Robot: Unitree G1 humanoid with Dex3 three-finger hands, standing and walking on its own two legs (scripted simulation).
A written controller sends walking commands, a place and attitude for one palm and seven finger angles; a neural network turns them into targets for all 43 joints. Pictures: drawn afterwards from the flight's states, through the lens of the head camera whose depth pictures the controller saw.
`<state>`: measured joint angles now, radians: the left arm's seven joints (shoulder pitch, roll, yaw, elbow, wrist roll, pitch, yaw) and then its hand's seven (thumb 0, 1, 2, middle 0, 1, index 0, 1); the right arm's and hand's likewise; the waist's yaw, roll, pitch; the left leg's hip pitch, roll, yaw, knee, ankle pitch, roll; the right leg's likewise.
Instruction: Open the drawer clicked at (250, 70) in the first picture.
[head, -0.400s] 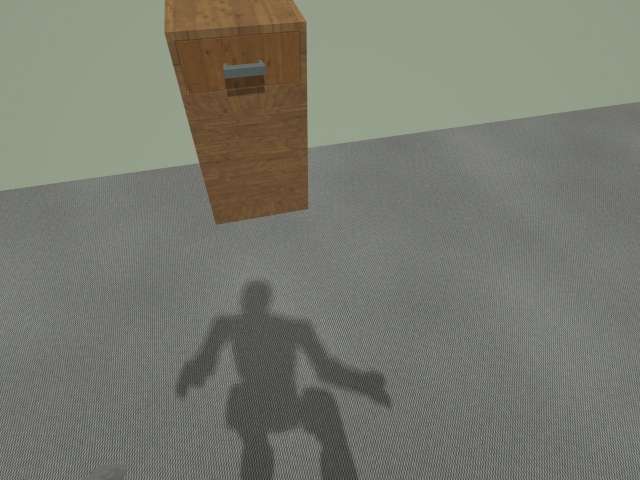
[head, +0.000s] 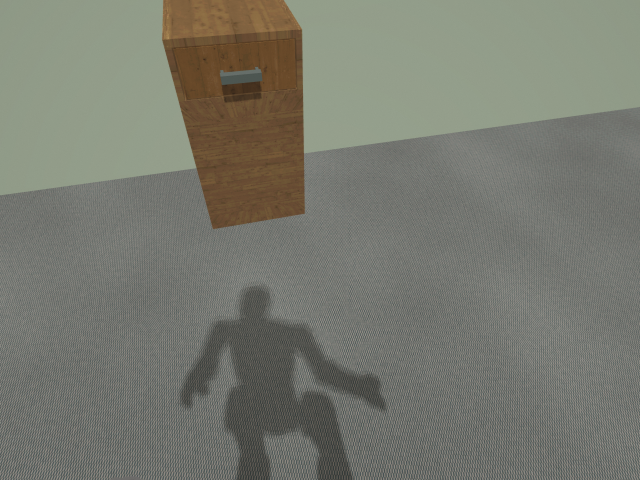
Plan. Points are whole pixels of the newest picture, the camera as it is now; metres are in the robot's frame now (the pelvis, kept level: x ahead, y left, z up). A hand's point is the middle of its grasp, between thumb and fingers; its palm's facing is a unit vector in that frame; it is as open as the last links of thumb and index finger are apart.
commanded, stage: stand and wait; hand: left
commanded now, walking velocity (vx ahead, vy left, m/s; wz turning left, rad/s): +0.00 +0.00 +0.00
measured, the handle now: (240, 74) +1.26 +0.33 -0.08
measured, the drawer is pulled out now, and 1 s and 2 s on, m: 0.00 0.00 0.00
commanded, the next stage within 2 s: look at it before walking up in 0.46 s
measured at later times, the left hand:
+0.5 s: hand out of the picture +0.07 +0.24 -0.15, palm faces -0.05 -0.94 -0.34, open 7.4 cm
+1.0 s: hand out of the picture +0.06 +0.24 -0.15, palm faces -0.05 -0.94 -0.33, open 7.4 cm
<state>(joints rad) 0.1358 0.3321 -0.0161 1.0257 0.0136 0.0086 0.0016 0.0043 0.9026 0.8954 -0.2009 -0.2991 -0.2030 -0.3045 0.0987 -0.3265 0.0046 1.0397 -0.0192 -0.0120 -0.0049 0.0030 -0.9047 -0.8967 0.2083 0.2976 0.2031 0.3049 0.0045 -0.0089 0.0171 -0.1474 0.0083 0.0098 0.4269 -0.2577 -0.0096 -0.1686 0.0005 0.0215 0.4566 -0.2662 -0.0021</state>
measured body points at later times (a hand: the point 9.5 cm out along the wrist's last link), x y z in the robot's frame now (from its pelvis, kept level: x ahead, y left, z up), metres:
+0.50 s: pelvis -0.01 -0.01 +0.00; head -0.01 -0.01 +0.45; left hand +0.07 +0.29 -0.13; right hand +0.06 -0.30 -0.13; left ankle -0.02 +0.13 -0.74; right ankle -0.01 -0.12 -0.74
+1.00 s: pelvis -0.01 +0.00 +0.00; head -0.01 +0.00 +0.45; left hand +0.06 +0.29 -0.13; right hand +0.06 -0.30 -0.13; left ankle -0.02 +0.13 -0.74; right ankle -0.01 -0.12 -0.74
